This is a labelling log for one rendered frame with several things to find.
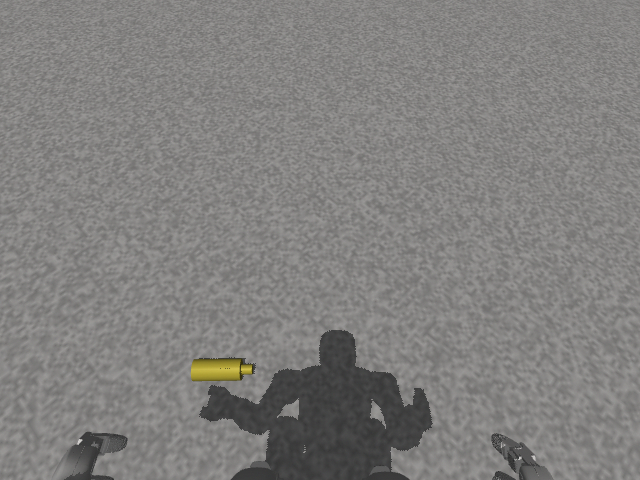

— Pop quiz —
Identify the bottle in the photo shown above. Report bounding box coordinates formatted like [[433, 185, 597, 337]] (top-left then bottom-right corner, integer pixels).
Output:
[[191, 359, 253, 381]]

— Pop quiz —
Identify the left robot hand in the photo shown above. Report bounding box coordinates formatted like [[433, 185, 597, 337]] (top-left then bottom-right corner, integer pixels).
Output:
[[51, 432, 128, 480]]

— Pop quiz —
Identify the right robot hand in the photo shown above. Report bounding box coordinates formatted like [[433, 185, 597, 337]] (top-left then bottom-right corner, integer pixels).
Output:
[[491, 433, 554, 480]]

